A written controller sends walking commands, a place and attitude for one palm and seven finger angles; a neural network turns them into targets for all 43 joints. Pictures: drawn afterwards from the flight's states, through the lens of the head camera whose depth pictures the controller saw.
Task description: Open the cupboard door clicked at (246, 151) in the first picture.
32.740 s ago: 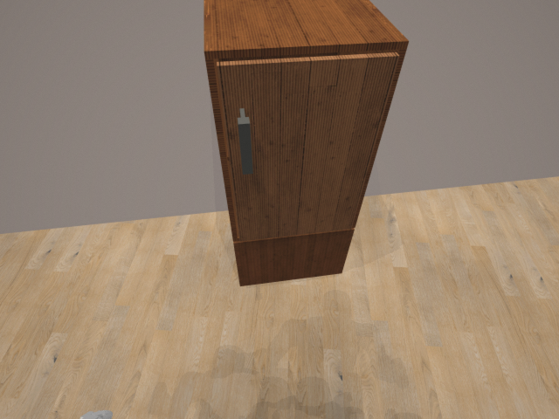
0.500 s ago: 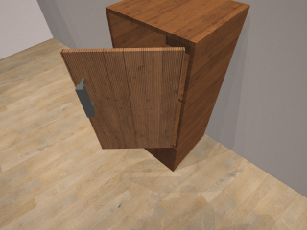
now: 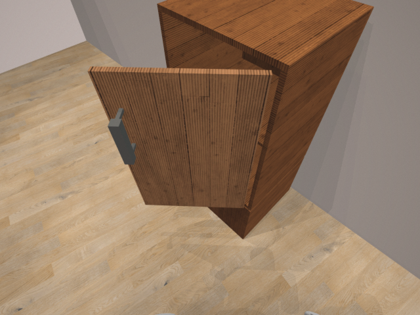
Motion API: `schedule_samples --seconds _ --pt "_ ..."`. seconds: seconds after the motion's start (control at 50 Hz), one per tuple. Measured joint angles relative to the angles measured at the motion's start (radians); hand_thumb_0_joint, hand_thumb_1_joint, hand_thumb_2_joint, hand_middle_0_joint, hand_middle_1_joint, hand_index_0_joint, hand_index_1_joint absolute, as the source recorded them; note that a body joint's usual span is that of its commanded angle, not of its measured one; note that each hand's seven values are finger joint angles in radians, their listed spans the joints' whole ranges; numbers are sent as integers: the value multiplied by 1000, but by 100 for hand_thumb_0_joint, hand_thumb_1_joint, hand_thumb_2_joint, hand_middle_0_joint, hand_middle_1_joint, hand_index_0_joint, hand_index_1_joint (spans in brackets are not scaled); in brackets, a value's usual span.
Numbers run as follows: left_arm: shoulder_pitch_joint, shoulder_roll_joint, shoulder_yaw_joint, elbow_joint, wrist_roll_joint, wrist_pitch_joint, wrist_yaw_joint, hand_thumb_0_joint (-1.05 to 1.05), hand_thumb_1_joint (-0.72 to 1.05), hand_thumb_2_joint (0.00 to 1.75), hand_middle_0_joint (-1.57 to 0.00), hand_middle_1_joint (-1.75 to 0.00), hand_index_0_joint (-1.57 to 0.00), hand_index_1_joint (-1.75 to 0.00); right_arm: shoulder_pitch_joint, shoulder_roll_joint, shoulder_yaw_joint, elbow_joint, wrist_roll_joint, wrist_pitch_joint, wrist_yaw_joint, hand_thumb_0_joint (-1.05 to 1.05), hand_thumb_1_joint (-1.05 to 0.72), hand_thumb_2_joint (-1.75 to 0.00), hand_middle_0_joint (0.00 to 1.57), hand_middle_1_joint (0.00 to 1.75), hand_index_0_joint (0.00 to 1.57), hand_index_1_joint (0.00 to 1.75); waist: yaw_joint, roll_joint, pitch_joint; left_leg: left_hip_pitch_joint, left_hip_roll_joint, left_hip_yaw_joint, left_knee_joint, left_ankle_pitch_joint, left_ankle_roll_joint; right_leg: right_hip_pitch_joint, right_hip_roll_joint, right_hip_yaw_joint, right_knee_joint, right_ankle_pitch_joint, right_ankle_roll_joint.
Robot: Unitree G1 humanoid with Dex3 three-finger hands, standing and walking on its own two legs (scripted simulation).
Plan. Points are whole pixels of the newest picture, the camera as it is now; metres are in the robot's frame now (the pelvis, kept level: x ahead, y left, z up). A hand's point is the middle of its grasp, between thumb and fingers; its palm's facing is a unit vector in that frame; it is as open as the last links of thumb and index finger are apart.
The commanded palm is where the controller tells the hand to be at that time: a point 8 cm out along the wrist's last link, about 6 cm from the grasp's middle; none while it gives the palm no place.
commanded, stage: come to a stop and stand still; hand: left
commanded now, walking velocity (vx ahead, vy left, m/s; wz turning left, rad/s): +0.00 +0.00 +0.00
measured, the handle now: (125, 137) +0.50 +0.26 +0.00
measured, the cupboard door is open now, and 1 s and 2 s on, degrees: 43 43 43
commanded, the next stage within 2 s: look again from close up in 0.92 s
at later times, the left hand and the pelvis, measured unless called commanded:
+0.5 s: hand out of the picture +0.05 +0.23 -0.16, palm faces +0.01 -0.97 -0.24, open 7.4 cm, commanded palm none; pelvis -0.02 +0.03 +0.00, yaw +0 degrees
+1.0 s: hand out of the picture -0.04 +0.24 -0.17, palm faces -0.01 -0.98 -0.19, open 7.4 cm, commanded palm none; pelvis -0.03 +0.06 +0.01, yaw -1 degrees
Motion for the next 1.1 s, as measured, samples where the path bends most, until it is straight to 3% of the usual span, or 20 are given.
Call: schedule_samples --seconds 0.1,0.22,0.32,0.58,1.1 --pt "9 11 -21 -25 6 6 2 1 91 90 -20 -30 -20 -30 26 -1 6 -12 -5 11 11 0 -92 -90 20 30 20 30 -11 1 -15 9 -3 -23 -14 10 -15 13 2 -14 -9 3 -5" --pt "43 13 -19 -105 5 5 11 1 91 90 -20 -30 -20 -30 108 -26 -9 -56 -12 24 14 0 -91 -90 20 30 20 30 -16 21 -53 -18 -12 -56 66 -33 10 12 8 -17 21 -13 0" --pt "22 40 -15 -122 -1 15 6 1 91 90 -20 -30 -20 -30 150 -19 -2 -47 -12 10 21 0 -91 -90 19 30 20 30 -27 -6 -58 -2 -22 -42 55 -29 13 21 -2 -3 13 -4 20" --pt "-20 81 -14 -102 -7 7 -6 1 91 90 -20 -30 -20 -30 172 -26 21 13 -12 0 32 0 -91 -90 20 30 20 30 -38 -6 -48 -3 -38 -22 -32 41 49 23 -14 14 -92 87 51" --pt "72 33 -39 51 -1 -7 -2 1 91 90 -19 -30 -20 -30 116 -22 20 106 5 -9 33 0 -91 -90 20 30 20 30 -16 -15 -56 45 -66 5 -138 101 76 59 -37 37 -187 152 82"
